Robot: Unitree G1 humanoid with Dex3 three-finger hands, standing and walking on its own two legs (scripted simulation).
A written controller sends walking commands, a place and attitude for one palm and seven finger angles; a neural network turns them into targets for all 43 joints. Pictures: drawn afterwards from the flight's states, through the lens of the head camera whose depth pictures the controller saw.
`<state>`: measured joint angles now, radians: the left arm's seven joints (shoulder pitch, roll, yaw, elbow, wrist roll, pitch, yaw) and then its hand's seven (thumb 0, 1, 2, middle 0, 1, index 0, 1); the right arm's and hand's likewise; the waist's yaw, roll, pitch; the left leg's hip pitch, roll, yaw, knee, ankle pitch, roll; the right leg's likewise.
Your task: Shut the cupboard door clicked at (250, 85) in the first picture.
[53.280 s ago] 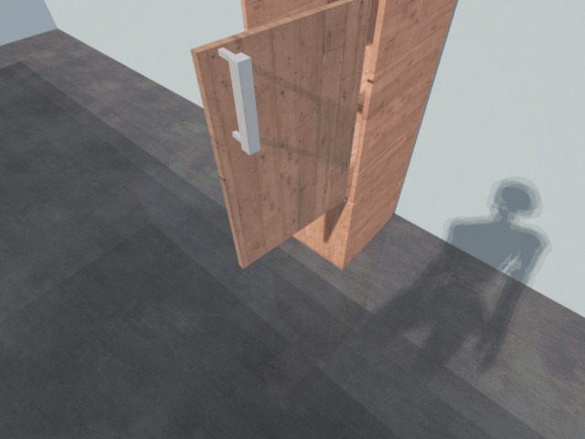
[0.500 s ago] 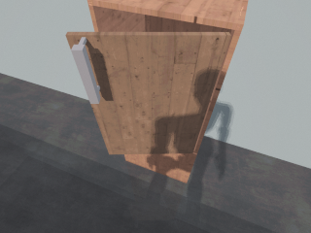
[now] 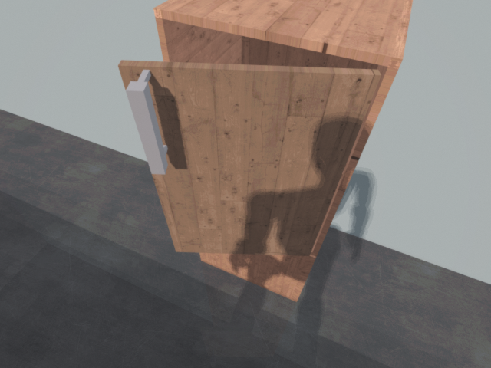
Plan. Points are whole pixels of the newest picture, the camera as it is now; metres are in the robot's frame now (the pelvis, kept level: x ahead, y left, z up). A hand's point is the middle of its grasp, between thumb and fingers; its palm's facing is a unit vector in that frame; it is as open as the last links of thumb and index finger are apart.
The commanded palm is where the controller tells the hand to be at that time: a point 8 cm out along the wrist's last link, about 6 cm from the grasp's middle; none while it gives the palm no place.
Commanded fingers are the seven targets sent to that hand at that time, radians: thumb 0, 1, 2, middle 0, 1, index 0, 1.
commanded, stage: come to a stop and stand still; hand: left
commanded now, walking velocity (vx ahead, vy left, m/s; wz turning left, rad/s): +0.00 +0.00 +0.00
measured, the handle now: (152, 124) +0.45 +0.20 +0.16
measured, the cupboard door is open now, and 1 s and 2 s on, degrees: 22 22 22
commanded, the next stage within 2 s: look again from close up in 0.22 s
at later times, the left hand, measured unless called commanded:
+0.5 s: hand out of the picture +0.04 +0.21 -0.17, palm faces +0.01 -0.97 -0.25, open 7.4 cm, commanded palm none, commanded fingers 0.00 0.90 0.90 -0.20 -0.30 -0.20 -0.30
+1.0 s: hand out of the picture +0.02 +0.19 -0.17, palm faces +0.11 -0.97 -0.21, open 7.4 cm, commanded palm +0.09 +0.23 -0.07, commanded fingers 0.00 0.90 0.90 -0.24 -0.34 -0.24 -0.34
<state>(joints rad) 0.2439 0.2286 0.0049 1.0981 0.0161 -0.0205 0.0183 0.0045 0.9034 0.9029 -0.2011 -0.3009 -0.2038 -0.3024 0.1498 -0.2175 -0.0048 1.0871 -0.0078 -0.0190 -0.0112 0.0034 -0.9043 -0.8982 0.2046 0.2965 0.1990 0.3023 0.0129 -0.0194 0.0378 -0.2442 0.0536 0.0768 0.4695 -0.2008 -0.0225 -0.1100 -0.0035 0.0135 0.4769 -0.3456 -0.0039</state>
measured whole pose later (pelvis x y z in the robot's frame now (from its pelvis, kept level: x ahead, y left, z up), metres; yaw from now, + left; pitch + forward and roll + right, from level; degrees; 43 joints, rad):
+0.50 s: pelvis +0.01 +0.00 +0.00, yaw +1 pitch -1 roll +1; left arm 0.21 0.24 0.00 1.11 0.01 -0.02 0.02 0.00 0.90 0.90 -0.20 -0.30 -0.20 -0.30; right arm 0.17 -0.22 0.01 1.14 -0.01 -0.01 -0.01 0.00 -0.90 -0.90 0.21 0.30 0.20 0.30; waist 0.00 -0.02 0.04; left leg -0.21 0.04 0.07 0.42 -0.18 -0.02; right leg -0.07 -0.01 0.01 0.42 -0.33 0.00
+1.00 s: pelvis +0.00 +0.00 +0.00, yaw +1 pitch -1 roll +0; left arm 0.31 0.19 0.05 0.96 -0.01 0.04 0.02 0.01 0.90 0.90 -0.20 -0.30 -0.21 -0.30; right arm 0.20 -0.19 0.01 1.10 0.00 -0.04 -0.03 0.00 -0.90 -0.90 0.21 0.30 0.20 0.30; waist 0.01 -0.01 0.06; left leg -0.23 0.06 0.06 0.46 -0.19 -0.03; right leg -0.08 0.00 -0.01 0.43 -0.32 -0.01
